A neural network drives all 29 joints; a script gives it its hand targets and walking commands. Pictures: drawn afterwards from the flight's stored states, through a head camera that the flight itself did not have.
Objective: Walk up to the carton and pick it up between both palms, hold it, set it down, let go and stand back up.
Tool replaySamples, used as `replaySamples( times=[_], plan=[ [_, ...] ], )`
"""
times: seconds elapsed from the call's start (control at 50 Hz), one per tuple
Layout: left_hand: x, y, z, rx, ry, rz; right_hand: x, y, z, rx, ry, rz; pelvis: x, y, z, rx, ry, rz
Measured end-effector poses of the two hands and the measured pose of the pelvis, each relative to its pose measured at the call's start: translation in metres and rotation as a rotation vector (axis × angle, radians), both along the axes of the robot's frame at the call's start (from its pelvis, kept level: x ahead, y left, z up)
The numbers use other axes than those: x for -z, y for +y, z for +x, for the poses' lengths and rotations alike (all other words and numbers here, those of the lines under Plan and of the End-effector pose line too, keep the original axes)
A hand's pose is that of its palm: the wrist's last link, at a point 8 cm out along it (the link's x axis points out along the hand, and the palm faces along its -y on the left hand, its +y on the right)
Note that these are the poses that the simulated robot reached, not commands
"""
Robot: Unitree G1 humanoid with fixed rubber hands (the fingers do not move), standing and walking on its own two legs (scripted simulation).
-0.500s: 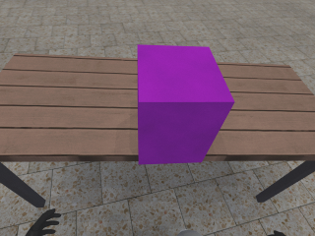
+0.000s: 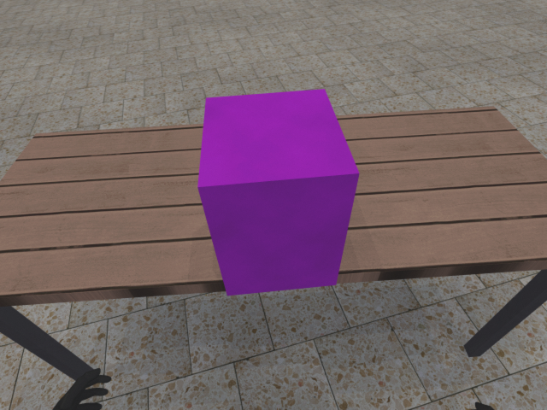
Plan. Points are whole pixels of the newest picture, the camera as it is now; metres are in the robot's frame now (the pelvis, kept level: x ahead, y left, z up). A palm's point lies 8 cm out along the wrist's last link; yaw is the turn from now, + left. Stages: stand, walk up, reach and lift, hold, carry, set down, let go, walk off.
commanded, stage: walk up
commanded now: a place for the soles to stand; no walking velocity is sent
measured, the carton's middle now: (274, 196) +0.48 +0.02 +0.04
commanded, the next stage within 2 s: reach and lift in 1.40 s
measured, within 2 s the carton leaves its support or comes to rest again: neither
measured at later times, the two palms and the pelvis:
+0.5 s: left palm out of the picture +0.13 +0.29 -0.06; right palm out of the picture +0.08 -0.33 -0.06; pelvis -0.01 -0.01 +0.00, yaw -2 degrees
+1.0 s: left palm out of the picture +0.15 +0.26 -0.06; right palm out of the picture +0.07 -0.37 -0.06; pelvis +0.00 -0.04 +0.00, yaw -3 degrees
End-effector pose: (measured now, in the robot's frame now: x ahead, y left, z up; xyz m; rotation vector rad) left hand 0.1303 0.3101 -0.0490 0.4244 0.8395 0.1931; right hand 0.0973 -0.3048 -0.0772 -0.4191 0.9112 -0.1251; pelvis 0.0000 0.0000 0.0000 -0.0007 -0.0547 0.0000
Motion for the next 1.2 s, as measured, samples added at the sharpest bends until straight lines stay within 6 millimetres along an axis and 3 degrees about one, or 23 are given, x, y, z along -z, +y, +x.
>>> replaySamples(
  times=[0.38, 0.48, 0.6, 0.7, 0.94, 1.2],
  plan=[
    [0.011, -0.004, 0.000, 0.010, -0.014, -0.047, -0.013, -0.006, -0.008, 0.007, -0.002, -0.041, 0.000, 0.000, -0.005, 0.002, -0.007, -0.002],
    [0.014, -0.014, -0.002, 0.027, 0.032, -0.051, -0.017, -0.022, -0.018, 0.027, 0.002, -0.063, -0.001, -0.011, -0.008, 0.021, -0.009, -0.013],
    [0.017, -0.042, -0.006, 0.049, 0.060, -0.048, -0.014, -0.055, -0.029, 0.045, 0.027, -0.072, 0.000, -0.038, -0.012, 0.037, -0.003, 0.009],
    [0.011, -0.052, -0.005, 0.053, 0.064, -0.041, -0.012, -0.065, -0.030, 0.046, 0.039, -0.065, -0.003, -0.045, -0.010, 0.043, 0.002, 0.017],
    [0.009, -0.053, 0.013, 0.067, 0.015, -0.054, -0.012, -0.061, -0.030, 0.065, 0.029, -0.065, -0.001, -0.043, -0.006, 0.049, 0.007, 0.005],
    [0.015, -0.055, 0.016, 0.068, 0.018, -0.072, -0.017, -0.063, -0.028, 0.065, 0.030, -0.082, -0.001, -0.042, -0.004, 0.049, 0.010, 0.005]
  ],
)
